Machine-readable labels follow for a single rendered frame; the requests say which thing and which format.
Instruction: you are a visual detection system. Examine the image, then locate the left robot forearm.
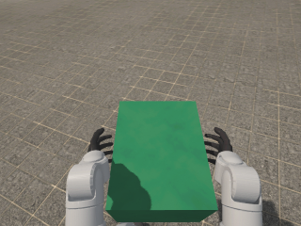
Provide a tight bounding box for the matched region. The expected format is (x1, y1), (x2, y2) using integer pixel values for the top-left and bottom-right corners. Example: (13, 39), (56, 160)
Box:
(65, 150), (110, 226)

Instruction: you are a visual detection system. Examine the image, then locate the left robot hand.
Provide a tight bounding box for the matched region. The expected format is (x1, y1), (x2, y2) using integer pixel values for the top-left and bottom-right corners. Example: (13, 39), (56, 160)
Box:
(87, 128), (114, 163)

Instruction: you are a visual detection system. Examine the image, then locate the right robot hand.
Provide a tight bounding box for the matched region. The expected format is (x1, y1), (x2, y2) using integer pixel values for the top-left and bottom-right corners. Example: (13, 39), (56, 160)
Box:
(204, 127), (233, 165)

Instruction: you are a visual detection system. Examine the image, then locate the right robot forearm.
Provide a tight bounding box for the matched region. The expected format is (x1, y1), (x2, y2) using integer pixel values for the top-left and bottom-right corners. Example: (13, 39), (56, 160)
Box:
(214, 151), (263, 226)

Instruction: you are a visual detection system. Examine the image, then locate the carton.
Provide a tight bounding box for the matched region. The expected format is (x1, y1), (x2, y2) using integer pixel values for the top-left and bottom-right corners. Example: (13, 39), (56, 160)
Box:
(105, 101), (218, 222)

